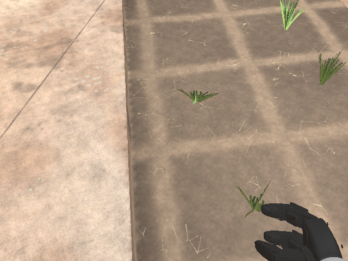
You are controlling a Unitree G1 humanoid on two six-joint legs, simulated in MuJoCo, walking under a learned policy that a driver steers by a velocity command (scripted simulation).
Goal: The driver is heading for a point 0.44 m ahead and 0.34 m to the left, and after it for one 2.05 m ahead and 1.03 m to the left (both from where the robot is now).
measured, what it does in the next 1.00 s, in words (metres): walks ahead, turning left: left foot, then right foot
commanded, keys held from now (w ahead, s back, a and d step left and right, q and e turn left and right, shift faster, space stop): w+q+shift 0.66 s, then q+shift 0.34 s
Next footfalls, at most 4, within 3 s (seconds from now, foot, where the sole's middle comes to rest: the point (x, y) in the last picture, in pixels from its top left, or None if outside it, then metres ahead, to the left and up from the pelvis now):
0.14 left None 0.27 0.05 -0.76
0.52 right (209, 210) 0.73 -0.07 -0.76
1.02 left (111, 157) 0.88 0.33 -0.60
1.54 right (105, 109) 1.16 0.40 -0.60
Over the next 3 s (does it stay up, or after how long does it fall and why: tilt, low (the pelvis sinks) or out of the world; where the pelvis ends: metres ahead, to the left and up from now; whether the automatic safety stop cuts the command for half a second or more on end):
stays up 1.27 0.52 0.13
